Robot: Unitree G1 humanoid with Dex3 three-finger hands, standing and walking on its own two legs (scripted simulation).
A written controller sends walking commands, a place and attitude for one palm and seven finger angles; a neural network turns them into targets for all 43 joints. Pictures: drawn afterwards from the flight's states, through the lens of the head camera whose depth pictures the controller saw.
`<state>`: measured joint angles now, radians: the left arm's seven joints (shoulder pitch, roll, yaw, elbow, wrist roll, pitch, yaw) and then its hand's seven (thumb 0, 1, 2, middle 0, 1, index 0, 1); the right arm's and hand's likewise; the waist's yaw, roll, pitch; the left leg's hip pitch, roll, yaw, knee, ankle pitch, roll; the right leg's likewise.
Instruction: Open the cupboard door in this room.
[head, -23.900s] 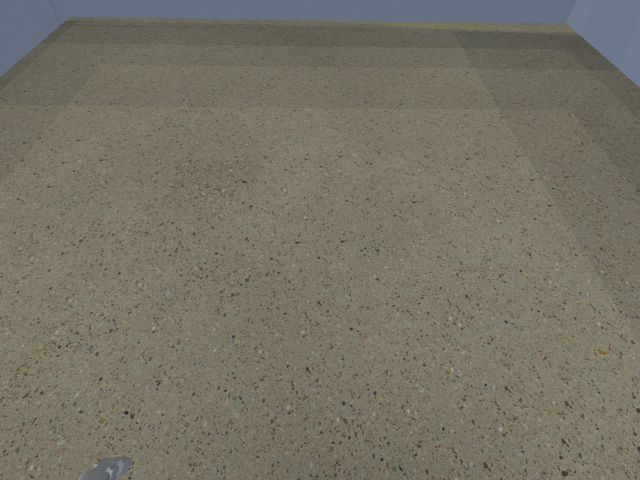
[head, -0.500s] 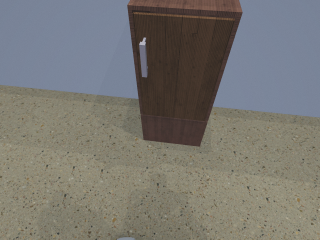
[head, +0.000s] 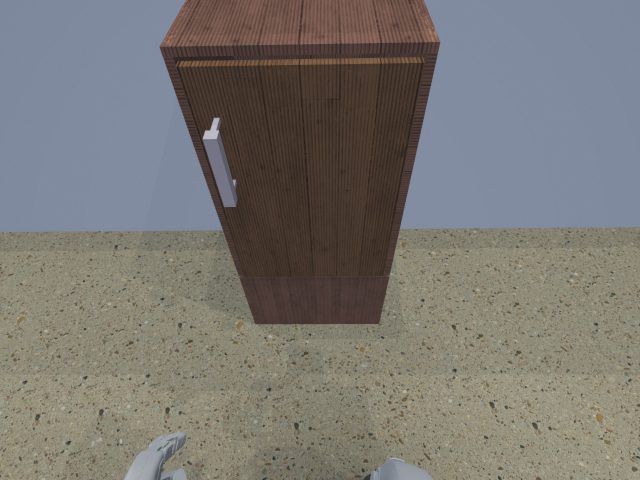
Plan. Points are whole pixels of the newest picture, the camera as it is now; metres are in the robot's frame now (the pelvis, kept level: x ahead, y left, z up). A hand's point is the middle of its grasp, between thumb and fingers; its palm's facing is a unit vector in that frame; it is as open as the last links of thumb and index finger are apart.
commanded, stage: come to a stop and stand still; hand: left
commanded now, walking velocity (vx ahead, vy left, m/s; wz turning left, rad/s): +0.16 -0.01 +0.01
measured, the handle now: (223, 164) +0.62 +0.20 +0.01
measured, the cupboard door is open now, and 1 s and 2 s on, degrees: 0 0 0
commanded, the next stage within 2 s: look again from close up in 0.96 s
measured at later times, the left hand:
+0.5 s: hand out of the picture +0.10 +0.21 -0.16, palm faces +0.03 -0.98 -0.21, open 7.3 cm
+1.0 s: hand out of the picture +0.08 +0.17 -0.16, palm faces -0.01 -0.98 -0.21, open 7.3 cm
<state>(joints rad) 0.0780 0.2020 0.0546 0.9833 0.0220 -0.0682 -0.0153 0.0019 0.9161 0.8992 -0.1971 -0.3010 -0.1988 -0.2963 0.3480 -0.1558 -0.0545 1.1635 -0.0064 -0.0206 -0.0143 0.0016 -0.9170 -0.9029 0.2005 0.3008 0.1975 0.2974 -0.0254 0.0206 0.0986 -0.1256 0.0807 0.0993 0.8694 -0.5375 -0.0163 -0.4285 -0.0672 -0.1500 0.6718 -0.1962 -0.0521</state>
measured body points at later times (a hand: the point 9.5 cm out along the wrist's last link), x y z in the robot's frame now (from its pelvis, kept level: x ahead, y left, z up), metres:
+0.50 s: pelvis +0.06 +0.02 +0.02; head +0.11 +0.04 +0.47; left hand +0.10 +0.26 -0.14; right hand +0.14 -0.21 -0.12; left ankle +0.11 +0.13 -0.72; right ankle +0.02 -0.11 -0.65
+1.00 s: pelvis +0.02 -0.01 +0.00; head +0.01 +0.00 +0.45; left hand +0.08 +0.22 -0.14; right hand +0.02 -0.24 -0.15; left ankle +0.11 +0.12 -0.71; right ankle +0.02 -0.14 -0.72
